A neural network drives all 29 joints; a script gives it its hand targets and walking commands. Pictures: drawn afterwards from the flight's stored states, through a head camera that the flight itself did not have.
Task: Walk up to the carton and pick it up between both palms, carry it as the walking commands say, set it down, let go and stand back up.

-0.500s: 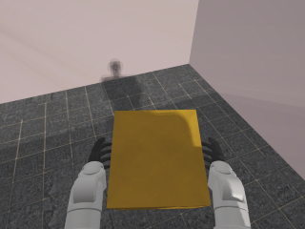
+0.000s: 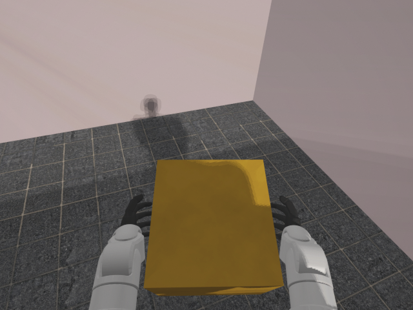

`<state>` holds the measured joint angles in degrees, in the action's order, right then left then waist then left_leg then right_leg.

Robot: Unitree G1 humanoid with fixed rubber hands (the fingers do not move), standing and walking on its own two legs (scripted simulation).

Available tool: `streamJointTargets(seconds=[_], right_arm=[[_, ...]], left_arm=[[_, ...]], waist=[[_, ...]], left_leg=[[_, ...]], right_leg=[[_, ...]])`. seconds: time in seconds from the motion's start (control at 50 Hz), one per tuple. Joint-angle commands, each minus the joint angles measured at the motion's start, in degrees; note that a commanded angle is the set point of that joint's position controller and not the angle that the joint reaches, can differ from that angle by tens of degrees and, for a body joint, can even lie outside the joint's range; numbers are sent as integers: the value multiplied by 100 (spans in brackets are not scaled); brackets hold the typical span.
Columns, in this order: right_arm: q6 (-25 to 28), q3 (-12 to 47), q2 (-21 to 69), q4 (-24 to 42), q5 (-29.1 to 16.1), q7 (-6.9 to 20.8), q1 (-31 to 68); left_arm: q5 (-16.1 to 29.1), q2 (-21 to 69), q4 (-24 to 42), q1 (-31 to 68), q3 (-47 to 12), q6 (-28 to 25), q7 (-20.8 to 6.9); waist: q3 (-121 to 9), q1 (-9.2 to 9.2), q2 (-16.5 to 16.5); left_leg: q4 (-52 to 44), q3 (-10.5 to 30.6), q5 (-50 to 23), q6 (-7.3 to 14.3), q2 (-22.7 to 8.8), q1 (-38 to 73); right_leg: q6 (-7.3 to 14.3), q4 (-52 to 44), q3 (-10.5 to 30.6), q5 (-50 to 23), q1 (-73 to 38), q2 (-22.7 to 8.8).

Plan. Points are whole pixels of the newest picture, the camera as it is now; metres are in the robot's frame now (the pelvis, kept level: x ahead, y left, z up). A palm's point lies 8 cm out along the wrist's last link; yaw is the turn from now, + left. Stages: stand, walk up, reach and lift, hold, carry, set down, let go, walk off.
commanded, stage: carry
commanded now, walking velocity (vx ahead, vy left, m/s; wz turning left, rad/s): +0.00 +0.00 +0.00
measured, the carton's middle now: (210, 229) +0.32 -0.01 -0.05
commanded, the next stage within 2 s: hold in 1.32 s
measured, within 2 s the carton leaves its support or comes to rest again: neither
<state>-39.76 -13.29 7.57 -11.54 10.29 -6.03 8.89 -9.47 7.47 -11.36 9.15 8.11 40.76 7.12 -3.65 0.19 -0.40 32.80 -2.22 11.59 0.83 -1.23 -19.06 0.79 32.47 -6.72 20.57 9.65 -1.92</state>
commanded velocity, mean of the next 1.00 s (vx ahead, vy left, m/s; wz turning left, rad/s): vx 0.00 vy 0.00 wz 0.00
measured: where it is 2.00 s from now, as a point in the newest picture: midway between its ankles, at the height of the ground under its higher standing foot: outside the picture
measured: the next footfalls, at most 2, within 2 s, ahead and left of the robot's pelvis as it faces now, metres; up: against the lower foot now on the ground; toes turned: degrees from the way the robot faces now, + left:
none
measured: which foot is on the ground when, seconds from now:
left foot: down 0.00-1.00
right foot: down 0.00-1.00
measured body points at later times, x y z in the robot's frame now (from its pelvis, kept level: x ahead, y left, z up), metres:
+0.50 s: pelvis -0.02 -0.01 +0.00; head -0.06 +0.00 +0.45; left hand +0.26 +0.15 +0.03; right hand +0.26 -0.18 +0.02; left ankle +0.07 +0.11 -0.73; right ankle -0.03 -0.11 -0.73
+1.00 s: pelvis -0.01 -0.01 +0.00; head -0.04 -0.01 +0.45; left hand +0.28 +0.14 +0.02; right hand +0.27 -0.19 +0.02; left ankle +0.07 +0.11 -0.73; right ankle -0.03 -0.11 -0.73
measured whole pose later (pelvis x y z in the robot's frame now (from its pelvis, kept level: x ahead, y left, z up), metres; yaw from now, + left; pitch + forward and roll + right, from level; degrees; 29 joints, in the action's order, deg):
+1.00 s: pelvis -0.01 -0.01 +0.00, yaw +0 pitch -2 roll +0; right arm -41.1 -13.5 7.6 -10.4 10.3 -6.0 8.9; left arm -9.5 7.5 -11.3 9.7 8.1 41.2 6.7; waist -3.5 0.2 -0.4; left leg 28.9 -2.2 8.4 0.2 -1.2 -19.1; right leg 0.8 32.5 -6.7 19.5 11.5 -1.9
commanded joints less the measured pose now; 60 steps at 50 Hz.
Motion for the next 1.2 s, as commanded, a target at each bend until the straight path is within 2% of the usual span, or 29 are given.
streamJointTargets(seconds=[0.0,0.02,0.06,0.08,0.12,0.26,0.34,0.36,0.4,0.44,0.48,0.5,0.56,0.6,0.64,0.66,0.7,0.74,0.78,0.8,0.82,0.9,0.98,1.02,1.04,1.06,1.08,1.12,1.18], right_arm=[[161,3101,4232,260,-1093,1784,4032],[222,3463,4404,844,-1372,1811,4198],[172,3479,4529,579,-1363,1831,3771],[159,3362,4498,423,-1254,1818,3794],[123,3414,4548,387,-1263,1812,3583],[76,3245,4499,184,-1150,1820,3486],[154,3476,4466,628,-1419,1861,4154],[138,3238,4435,189,-1218,1867,3800],[142,3338,4467,555,-1257,1831,3943],[98,3449,4691,440,-1327,1843,3656],[101,3508,4666,588,-1391,1879,4129],[114,3470,4508,773,-1343,1847,3950],[79,3295,4601,293,-1217,1852,3783],[107,3459,4530,601,-1313,1847,4006],[64,3512,4606,627,-1321,1851,3784],[100,3474,4489,870,-1370,1804,3988],[71,3680,4689,1026,-1443,1822,4030],[-39,3411,4576,437,-1274,1813,3425],[12,3524,4484,757,-1290,1799,3669],[18,3614,4584,704,-1365,1825,3749],[91,3579,4701,711,-1384,1847,3803],[5,3432,4685,504,-1284,1851,3616],[44,3619,4702,697,-1365,1854,3633],[34,3647,4638,878,-1416,1861,3678],[52,3669,4761,805,-1362,1836,3611],[78,3726,4763,1052,-1464,1856,3652],[52,3641,4571,934,-1372,1848,3596],[-29,3580,4656,728,-1382,1872,3301],[2,3583,4627,831,-1378,1862,3658]], left_arm=[[1032,4432,-15,3985,-2866,-169,-1776],[1166,4661,377,3894,-3055,-232,-1771],[1250,4512,777,4010,-3093,-297,-1769],[1206,4439,797,4070,-3058,-298,-1786],[1203,4564,528,3841,-3053,-231,-1787],[1201,4448,590,4086,-3059,-183,-1771],[1127,4518,483,3957,-2999,-187,-1769],[1124,4436,514,4145,-3029,-206,-1759],[1203,4645,554,4035,-3120,-179,-1764],[1331,4718,639,4120,-3162,-180,-1780],[1179,4709,410,4005,-3003,-154,-1811],[1228,4721,526,3895,-3164,-112,-1812],[1267,4575,756,4398,-3105,-208,-1802],[1165,4724,213,3827,-3054,-101,-1809],[1216,4689,490,3827,-3077,-127,-1835],[1340,4729,544,3911,-3152,-114,-1806],[1427,4787,959,4174,-3249,-156,-1804],[1269,4607,553,3769,-3050,-55,-1782],[1215,4721,481,3543,-3094,-53,-1800],[1158,4631,498,3542,-3014,-105,-1809],[1341,4737,834,4004,-3209,-181,-1822],[1326,4835,609,4026,-3181,-94,-1851],[1273,4791,406,3559,-3086,-90,-1872],[1305,4822,606,3500,-3189,-76,-1853],[1430,4780,982,3844,-3276,-165,-1852],[1508,4939,1026,3732,-3428,-158,-1861],[1398,4683,828,3596,-3281,-101,-1866],[1263,4806,634,3334,-3225,-22,-1815],[1280,4823,569,3545,-3185,-36,-1829]], waist=[[-1068,52,376],[-1185,64,372],[-1381,51,330],[-1138,37,23],[-1320,30,242],[-1329,44,218],[-1155,58,414],[-1305,27,533],[-1221,34,366],[-1248,27,132],[-1185,22,121],[-1090,29,403],[-1213,3,296],[-1080,36,297],[-1282,16,32],[-1466,53,371],[-1376,48,33],[-1438,18,-13],[-1497,45,331],[-1453,25,-116],[-1575,47,166],[-1164,34,170],[-1371,42,-50],[-1399,61,141],[-1654,47,31],[-1713,60,357],[-1629,53,25],[-1443,59,279],[-1328,61,96]], left_leg=[[-998,847,44,256,-685,114],[-1047,910,312,274,-701,229],[-823,787,-382,237,-672,503],[-787,807,-843,282,-753,379],[-581,643,-1336,213,-656,455],[-965,905,-74,290,-654,296],[-1032,883,-111,277,-703,311],[-970,788,-369,242,-725,447],[-922,814,-575,235,-724,251],[-1153,904,263,274,-719,161],[-1011,724,234,239,-650,281],[-1063,742,332,199,-571,276],[-1024,773,-274,238,-658,278],[-845,671,-375,206,-627,291],[-724,489,-557,160,-539,589],[-889,682,-249,186,-552,484],[-627,544,-627,193,-611,373],[-603,479,-928,176,-548,556],[-555,515,-1101,259,-599,567],[-519,456,-1530,207,-619,611],[-530,538,-1493,209,-646,517],[-688,449,-369,169,-470,268],[-542,508,-744,210,-527,518],[-726,587,-936,202,-588,518],[-389,425,-1602,245,-634,678],[-519,475,-1555,227,-701,858],[-557,520,-1392,206,-659,654],[-679,517,-1504,193,-679,649],[-765,633,-1323,171,-705,457]], right_leg=[[83,-750,306,78,71,-421],[61,-752,320,165,9,-422],[112,-854,371,-75,4,-538],[69,-801,323,-378,74,-542],[69,-728,358,-806,-48,-563],[133,-699,418,-157,126,-443],[118,-662,441,-217,215,-427],[110,-593,340,-401,211,-420],[146,-620,374,-372,198,-412],[146,-731,420,45,168,-401],[191,-862,573,10,396,-498],[201,-825,541,193,487,-482],[146,-651,369,-430,272,-410],[161,-788,444,-515,392,-437],[181,-779,441,-695,368,-465],[199,-675,483,-324,262,-445],[184,-836,535,-849,235,-549],[193,-782,464,-851,284,-593],[151,-713,492,-1024,192,-524],[137,-612,371,-1279,96,-551],[107,-605,371,-961,58,-567],[165,-905,593,-391,399,-655],[219,-955,559,-688,264,-571],[109,-641,409,-792,244,-478],[141,-648,418,-1414,129,-550],[141,-540,422,-1023,208,-507],[174,-679,517,-941,139,-577],[88,-571,318,-860,111,-490],[32,-563,306,-722,141,-431]])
